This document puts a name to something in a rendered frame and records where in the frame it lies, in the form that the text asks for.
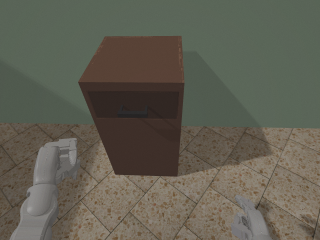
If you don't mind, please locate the cabinet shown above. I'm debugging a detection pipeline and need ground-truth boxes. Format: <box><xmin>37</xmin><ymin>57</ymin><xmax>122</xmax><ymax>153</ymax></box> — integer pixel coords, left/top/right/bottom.
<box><xmin>78</xmin><ymin>36</ymin><xmax>185</xmax><ymax>177</ymax></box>

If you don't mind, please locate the robot left forearm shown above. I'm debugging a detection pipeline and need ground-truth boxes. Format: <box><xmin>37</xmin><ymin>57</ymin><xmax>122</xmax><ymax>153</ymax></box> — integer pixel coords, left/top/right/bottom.
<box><xmin>9</xmin><ymin>183</ymin><xmax>59</xmax><ymax>240</ymax></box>

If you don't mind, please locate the handle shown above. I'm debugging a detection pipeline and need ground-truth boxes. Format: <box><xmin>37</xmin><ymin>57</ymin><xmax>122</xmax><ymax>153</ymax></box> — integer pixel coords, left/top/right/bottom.
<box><xmin>117</xmin><ymin>105</ymin><xmax>148</xmax><ymax>118</ymax></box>

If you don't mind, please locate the drawer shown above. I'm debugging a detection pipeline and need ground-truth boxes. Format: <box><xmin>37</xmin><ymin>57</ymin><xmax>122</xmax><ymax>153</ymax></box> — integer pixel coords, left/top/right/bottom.
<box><xmin>87</xmin><ymin>91</ymin><xmax>178</xmax><ymax>119</ymax></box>

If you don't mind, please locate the robot right hand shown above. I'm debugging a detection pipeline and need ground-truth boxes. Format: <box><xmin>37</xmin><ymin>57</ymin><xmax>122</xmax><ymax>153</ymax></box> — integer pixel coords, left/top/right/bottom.
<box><xmin>231</xmin><ymin>195</ymin><xmax>270</xmax><ymax>240</ymax></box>

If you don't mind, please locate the robot left hand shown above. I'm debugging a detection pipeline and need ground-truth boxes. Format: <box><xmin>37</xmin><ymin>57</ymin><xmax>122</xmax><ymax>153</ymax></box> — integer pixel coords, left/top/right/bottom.
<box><xmin>33</xmin><ymin>138</ymin><xmax>80</xmax><ymax>186</ymax></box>

